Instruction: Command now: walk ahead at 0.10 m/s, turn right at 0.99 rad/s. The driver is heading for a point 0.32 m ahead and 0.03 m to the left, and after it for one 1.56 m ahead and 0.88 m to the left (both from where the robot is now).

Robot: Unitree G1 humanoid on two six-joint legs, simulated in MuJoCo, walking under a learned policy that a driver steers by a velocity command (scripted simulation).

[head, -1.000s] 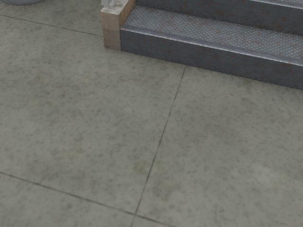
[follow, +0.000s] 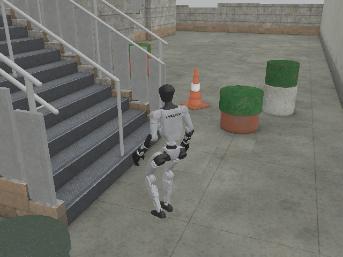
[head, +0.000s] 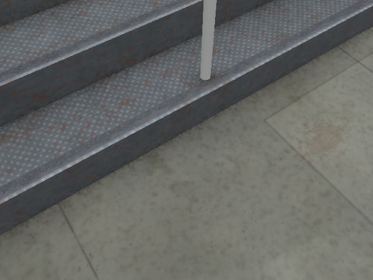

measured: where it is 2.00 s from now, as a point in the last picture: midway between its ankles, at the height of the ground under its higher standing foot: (138, 131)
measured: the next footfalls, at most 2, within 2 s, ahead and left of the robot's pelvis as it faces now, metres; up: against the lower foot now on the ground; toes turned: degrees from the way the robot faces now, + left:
left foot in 0.32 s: +0.13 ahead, +0.16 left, +0.00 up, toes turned -17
right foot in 0.76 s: +0.09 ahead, -0.06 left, +0.00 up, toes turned -14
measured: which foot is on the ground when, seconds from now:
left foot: up 0.00-0.30, down 0.32-0.76, up 0.78-1.00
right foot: down 0.00-0.32, up 0.34-0.74, down 0.76-1.00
